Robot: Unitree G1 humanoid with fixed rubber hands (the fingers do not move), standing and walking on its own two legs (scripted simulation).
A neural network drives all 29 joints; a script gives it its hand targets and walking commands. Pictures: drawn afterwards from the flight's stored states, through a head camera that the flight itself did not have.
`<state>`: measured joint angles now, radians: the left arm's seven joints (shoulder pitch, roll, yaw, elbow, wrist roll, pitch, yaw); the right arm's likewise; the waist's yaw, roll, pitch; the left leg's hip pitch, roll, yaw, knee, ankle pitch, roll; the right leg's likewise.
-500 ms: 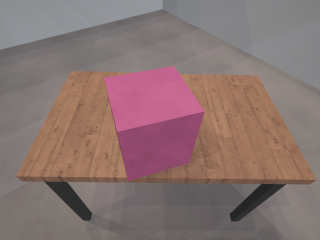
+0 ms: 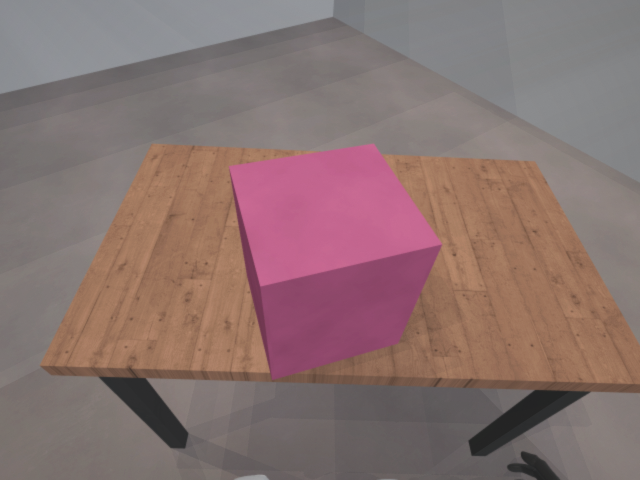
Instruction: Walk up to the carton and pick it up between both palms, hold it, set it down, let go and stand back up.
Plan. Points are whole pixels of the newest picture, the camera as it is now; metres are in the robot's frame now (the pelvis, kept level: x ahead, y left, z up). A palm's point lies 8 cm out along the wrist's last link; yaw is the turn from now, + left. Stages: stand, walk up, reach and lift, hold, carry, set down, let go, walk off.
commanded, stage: walk up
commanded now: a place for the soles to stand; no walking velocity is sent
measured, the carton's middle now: (322, 263) +0.41 +0.00 +0.02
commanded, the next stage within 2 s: none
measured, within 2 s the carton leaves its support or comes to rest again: neither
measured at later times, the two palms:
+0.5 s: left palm out of the picture +0.01 +0.28 -0.11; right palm out of the picture +0.07 -0.31 -0.12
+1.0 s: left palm out of the picture +0.05 +0.32 -0.11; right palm out of the picture +0.07 -0.28 -0.12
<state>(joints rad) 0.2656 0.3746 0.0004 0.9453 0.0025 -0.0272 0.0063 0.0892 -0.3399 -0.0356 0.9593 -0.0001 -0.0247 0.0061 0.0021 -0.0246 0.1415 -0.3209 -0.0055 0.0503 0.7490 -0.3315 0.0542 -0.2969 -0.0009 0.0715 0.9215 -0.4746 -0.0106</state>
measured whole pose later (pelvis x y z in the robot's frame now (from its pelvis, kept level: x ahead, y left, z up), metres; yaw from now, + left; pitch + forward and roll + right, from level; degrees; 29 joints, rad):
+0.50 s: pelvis -0.02 -0.02 +0.00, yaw -1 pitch -6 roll +0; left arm 0.26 0.36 0.00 1.00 0.00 -0.04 0.01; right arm 0.07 -0.34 -0.04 1.04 0.00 0.02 0.02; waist 0.00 0.02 0.16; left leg -0.34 0.03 0.05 0.75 -0.32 0.02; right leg -0.29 0.02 0.04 0.74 -0.36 0.00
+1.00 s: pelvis +0.01 +0.02 +0.00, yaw -1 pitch -5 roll -2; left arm 0.25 0.36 0.00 0.97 0.00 -0.05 0.02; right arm 0.12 -0.35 -0.04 1.06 0.00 0.01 0.04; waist 0.00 0.03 0.16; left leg -0.32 -0.02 0.05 0.76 -0.36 0.07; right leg -0.29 0.01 0.08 0.81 -0.43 0.00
